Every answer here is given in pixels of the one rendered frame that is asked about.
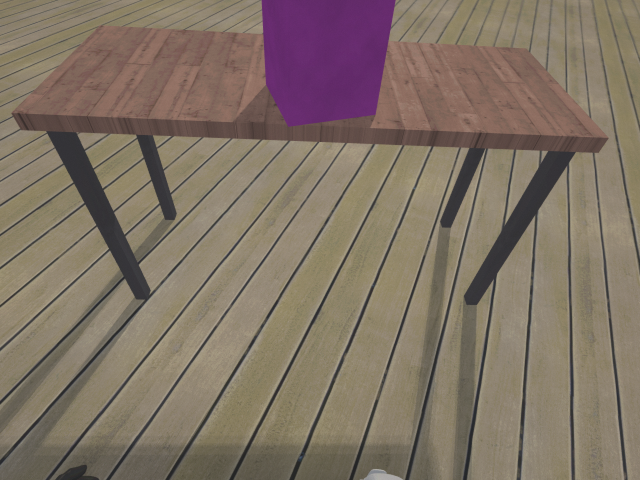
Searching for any table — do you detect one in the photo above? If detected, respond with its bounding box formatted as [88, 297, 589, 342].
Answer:
[11, 25, 609, 305]

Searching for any carton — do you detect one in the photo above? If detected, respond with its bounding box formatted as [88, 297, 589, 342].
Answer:
[262, 0, 396, 127]

